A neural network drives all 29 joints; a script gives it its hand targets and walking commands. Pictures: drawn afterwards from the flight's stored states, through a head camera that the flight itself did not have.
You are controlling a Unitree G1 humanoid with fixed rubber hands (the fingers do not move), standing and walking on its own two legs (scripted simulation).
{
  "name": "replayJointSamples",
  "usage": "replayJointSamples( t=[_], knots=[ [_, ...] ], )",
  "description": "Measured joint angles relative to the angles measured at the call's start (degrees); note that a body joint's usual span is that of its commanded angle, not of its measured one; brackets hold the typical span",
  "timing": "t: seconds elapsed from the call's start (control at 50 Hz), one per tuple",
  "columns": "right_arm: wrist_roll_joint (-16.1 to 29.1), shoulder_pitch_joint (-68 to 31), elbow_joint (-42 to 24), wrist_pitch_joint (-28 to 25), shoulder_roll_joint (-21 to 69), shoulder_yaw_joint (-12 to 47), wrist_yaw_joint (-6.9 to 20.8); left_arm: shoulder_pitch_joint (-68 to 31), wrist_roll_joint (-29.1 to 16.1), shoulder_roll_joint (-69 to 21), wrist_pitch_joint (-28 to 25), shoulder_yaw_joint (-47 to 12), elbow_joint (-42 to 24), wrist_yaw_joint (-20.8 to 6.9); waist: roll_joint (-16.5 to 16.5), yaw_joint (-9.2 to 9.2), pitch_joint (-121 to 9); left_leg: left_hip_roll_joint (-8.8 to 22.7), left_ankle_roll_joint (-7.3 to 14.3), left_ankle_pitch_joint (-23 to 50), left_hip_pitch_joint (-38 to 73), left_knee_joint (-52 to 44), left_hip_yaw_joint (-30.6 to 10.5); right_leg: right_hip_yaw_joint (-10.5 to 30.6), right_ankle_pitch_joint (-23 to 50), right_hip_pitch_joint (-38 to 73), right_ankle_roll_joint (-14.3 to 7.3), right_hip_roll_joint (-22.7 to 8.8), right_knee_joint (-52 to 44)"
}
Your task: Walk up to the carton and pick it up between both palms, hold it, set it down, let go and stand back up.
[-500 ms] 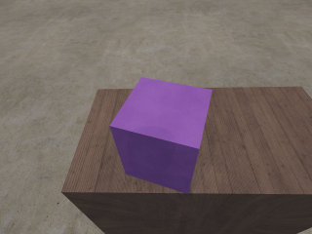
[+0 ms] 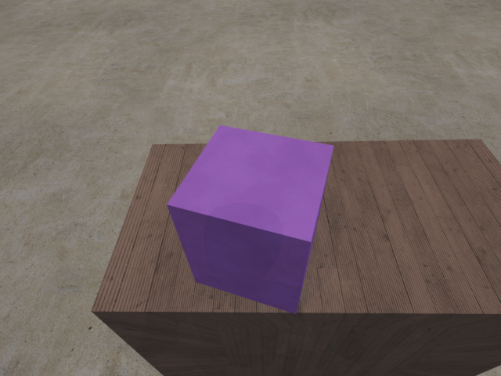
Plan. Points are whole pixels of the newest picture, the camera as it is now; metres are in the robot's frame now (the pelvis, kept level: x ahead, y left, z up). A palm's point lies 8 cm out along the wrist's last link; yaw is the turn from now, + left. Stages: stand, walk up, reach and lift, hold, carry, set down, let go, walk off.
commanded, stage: stand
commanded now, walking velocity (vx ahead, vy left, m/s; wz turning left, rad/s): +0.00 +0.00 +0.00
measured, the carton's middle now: (258, 220) +0.39 +0.01 +0.01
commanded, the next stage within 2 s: none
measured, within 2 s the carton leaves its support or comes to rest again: neither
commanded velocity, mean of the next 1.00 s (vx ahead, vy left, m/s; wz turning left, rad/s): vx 0.00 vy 0.00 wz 0.00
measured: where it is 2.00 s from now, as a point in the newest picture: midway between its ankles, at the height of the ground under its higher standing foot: outside the picture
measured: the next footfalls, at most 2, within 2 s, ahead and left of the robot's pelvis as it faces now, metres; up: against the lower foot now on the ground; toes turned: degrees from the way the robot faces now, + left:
none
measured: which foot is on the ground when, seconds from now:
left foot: down 0.00-1.00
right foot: down 0.00-1.00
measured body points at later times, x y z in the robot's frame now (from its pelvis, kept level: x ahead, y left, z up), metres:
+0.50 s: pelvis +0.00 -0.01 +0.00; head +0.00 -0.01 +0.45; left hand +0.06 +0.29 -0.13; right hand +0.06 -0.29 -0.14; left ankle -0.01 +0.15 -0.75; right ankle -0.03 -0.09 -0.75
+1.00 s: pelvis +0.00 -0.01 +0.00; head +0.00 -0.01 +0.45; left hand +0.06 +0.29 -0.14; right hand +0.05 -0.29 -0.14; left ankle -0.01 +0.15 -0.75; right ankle -0.03 -0.09 -0.75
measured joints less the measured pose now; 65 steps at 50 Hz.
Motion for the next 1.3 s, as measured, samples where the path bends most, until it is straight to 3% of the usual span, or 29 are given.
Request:
replayJointSamples(
  t=[1.3],
  knots=[
    [0.0,0.9,-0.8,0.2,0.1,0.3,0.0,0.2,-0.1,0.2,0.0,0.2,0.2,-0.1,0.0,-0.04,0.4,0.7,-0.4,0.2,-0.1,0.2,0.3,0.4,0.5,-0.1,-0.4,0.7,0.0]
  ],
)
